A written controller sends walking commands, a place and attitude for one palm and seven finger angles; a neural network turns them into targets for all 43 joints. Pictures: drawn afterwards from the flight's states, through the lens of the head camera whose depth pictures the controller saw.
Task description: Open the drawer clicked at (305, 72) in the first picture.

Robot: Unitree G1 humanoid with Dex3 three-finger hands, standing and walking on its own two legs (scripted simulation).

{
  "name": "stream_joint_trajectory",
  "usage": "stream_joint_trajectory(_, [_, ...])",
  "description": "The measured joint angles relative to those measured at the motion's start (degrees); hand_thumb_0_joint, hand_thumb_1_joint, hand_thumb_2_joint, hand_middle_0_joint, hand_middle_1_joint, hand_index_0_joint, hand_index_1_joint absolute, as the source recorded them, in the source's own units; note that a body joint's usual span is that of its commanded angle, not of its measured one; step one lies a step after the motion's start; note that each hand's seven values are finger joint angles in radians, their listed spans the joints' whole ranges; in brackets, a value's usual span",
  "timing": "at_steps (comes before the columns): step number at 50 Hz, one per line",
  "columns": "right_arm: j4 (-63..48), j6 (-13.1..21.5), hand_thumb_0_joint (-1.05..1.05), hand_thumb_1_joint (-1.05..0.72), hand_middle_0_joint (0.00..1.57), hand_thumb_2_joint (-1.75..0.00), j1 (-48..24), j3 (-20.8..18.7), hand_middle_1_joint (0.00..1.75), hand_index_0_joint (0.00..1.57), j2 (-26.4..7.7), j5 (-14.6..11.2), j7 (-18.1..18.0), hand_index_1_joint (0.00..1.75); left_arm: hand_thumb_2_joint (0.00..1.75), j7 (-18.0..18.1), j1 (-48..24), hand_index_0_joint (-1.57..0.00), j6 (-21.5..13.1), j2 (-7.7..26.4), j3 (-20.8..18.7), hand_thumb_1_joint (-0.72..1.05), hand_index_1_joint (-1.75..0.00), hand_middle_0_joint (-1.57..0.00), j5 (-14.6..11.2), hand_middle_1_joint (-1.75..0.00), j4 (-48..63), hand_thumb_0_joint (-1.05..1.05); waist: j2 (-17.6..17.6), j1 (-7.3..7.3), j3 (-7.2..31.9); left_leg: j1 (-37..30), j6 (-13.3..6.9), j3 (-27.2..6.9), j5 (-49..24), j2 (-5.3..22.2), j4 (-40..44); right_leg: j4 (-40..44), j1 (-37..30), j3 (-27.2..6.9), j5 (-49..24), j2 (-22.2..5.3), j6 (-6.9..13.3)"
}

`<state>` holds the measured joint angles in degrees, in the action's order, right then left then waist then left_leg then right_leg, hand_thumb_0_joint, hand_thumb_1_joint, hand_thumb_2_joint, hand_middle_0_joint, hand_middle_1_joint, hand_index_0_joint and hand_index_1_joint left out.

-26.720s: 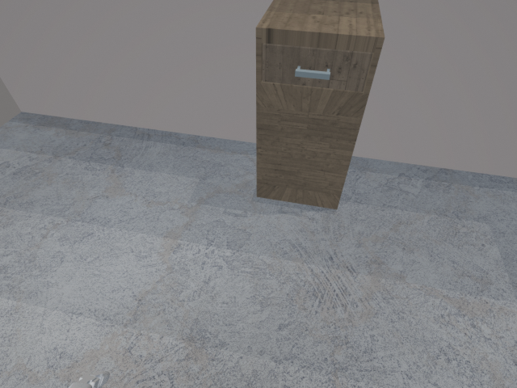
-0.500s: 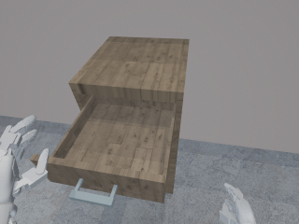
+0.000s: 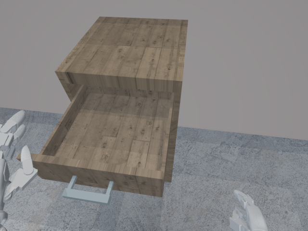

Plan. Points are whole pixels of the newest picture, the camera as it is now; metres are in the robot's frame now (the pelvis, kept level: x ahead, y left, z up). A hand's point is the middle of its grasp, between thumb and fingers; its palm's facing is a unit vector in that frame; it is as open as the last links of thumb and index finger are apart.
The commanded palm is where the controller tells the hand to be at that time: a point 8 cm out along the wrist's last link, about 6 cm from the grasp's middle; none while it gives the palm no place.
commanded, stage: step back with the hand held close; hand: left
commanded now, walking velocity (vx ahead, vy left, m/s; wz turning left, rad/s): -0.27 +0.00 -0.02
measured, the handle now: (89, 189) +0.23 +0.20 -0.03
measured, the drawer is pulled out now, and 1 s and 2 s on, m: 0.30 0.30 0.30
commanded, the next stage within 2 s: stop stepping back and stand still in 1.02 s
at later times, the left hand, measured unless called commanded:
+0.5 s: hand out of the picture +0.12 +0.26 +0.16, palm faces +0.35 -0.81 -0.47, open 7.4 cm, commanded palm +0.06 +0.30 +0.18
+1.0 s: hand out of the picture +0.05 +0.19 +0.17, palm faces +0.21 -0.83 -0.51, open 7.4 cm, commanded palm -0.03 +0.26 +0.18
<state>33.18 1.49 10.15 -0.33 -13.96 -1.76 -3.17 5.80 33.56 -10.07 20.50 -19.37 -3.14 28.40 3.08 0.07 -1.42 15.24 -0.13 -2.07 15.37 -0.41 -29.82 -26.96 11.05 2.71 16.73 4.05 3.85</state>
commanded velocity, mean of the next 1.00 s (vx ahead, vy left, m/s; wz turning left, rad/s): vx -0.33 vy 0.00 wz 0.00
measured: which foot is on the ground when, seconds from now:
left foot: down 0.00-0.98, up 1.00-1.00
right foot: down 0.00-0.64, up 0.66-0.88, down 0.90-1.00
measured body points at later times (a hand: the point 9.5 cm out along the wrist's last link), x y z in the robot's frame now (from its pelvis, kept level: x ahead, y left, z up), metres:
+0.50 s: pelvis -0.07 +0.02 -0.01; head -0.05 +0.02 +0.44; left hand +0.10 +0.30 +0.18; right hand +0.12 -0.20 -0.09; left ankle +0.00 +0.12 -0.73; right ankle -0.03 -0.07 -0.74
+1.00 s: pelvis -0.17 -0.01 -0.01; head -0.11 -0.02 +0.44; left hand +0.03 +0.24 +0.20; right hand +0.02 -0.23 -0.10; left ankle -0.04 +0.13 -0.73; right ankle -0.19 -0.10 -0.74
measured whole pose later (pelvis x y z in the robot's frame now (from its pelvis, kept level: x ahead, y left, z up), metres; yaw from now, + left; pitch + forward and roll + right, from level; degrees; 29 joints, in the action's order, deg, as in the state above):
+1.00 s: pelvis -0.17 -0.01 -0.01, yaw -2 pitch +2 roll -3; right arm 34.5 6.1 6.5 0.8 -10.5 -0.2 -1.0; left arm 5.0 34.8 -13.4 24.3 -20.8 -3.7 37.4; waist 4.6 -0.7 -4.5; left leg 28.9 1.5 -2.1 5.4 6.9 -32.3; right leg -29.4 13.7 3.6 17.6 5.6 2.8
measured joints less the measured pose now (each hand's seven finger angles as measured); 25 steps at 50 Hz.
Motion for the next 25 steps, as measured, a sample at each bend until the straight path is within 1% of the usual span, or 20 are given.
stream_joint_trajectory(3, [-0.8, -1.2, 0.01, -0.9, 0.21, -0.9, -0.3, -0.8, 0.3, 0.2, -0.2, 0.0, -0.1, 0.3, 0.9, -0.1, 2.5, -0.21, 0.6, 0.3, 0.7, 0.89, -0.3, -0.21, 0.3, -0.31, 2.0, 0.01, -0.6, -0.57, -0.6, 1.2, -0.4, 0.7, -0.6, -0.4, -0.1, -0.8, 1.6, -0.6, -0.2, -0.4, -0.6])
stream_joint_trajectory(5, [-1.3, -1.8, 0.01, -0.9, 0.21, -0.9, -0.4, -1.1, 0.3, 0.2, -0.1, -0.2, -0.3, 0.3, 0.9, 0.0, 3.8, -0.21, 0.9, 1.4, 0.6, 0.89, -0.3, -0.21, 0.2, -0.31, 3.7, 0.01, -1.1, -0.89, -0.9, 2.1, -0.7, 0.9, -0.6, -0.5, -0.7, -1.5, 2.5, -0.7, -0.2, -0.6, -0.7])
stream_joint_trajectory(9, [-1.9, -2.2, 0.01, -0.91, 0.2, -0.9, -0.5, -1.4, 0.3, 0.2, 0.5, -0.2, -0.7, 0.3, 0.9, 0.6, 4.8, -0.21, 0.5, 3.9, -1.1, 0.89, -0.3, -0.22, -0.1, -0.31, 6.4, 0.01, -2.2, -1.25, -0.8, 3.6, -1.2, 1.1, -1.0, -1.0, -1.6, -2.8, 4.2, -0.7, -0.4, -1.1, -1.2])
stream_joint_trajectory(13, [-2.2, -2.0, 0.01, -0.91, 0.2, -0.9, -0.7, -1.0, 0.3, 0.2, 1.6, 0.0, -0.9, 0.3, 0.9, 1.4, 4.8, -0.21, 0.2, 5.2, -3.1, 0.89, -0.3, -0.22, -0.3, -0.31, 7.3, 0.01, -2.9, -1.13, 0.1, 4.8, -1.7, 1.4, -1.9, -1.3, -1.9, -3.8, 5.8, -1.0, -0.9, -1.5, -1.7])
stream_joint_trajectory(16, [-2.5, -1.2, 0.01, -0.9, 0.2, -0.9, -0.8, -0.3, 0.3, 0.2, 2.4, 0.3, -0.8, 0.3, 0.9, 1.7, 4.4, -0.21, 0.0, 5.0, -3.8, 0.89, -0.3, -0.22, -0.3, -0.31, 7.0, 0.01, -3.2, -0.76, 0.7, 5.9, -2.0, 1.8, -2.5, -1.7, -2.2, -5.2, 7.4, -1.2, -1.1, -1.9, -2.1])
stream_joint_trajectory(19, [-2.8, -0.2, 0.01, -0.9, 0.21, -0.9, -0.7, 0.5, 0.3, 0.2, 2.9, 0.6, -0.8, 0.3, 0.9, 2.0, 3.8, -0.21, 0.0, 3.8, -3.4, 0.89, -0.3, -0.21, 0.0, -0.31, 6.4, 0.01, -2.9, -0.22, 0.8, 7.1, -2.1, 2.0, -2.9, -1.7, -3.2, -6.8, 8.9, -1.2, -0.9, -2.1, -2.6])
stream_joint_trajectory(23, [-2.8, 1.0, 0.01, -0.9, 0.21, -0.9, -0.1, 1.5, 0.3, 0.2, 3.1, 0.6, -0.6, 0.3, 0.9, 2.1, 3.2, -0.21, 0.1, 2.1, -2.4, 0.89, -0.3, -0.21, 0.6, -0.31, 6.1, 0.01, -2.1, 0.23, 0.8, 9.0, -2.0, 1.6, -2.6, -1.1, -5.5, -7.9, 10.1, -0.5, -1.6, -1.7, -1.9])
stream_joint_trajectory(25, [-2.4, 1.3, 0.01, -0.9, 0.21, -0.9, 0.8, 1.6, 0.3, 0.2, 3.0, 0.7, -0.4, 0.3, 0.9, 2.2, 2.8, -0.21, -0.1, 1.4, -1.5, 0.89, -0.3, -0.21, 0.7, -0.31, 6.4, 0.01, -2.0, 0.24, 1.1, 10.2, -1.9, 1.3, 0.1, -0.9, -7.3, -7.8, 10.4, 0.2, -1.9, -1.6, -1.3])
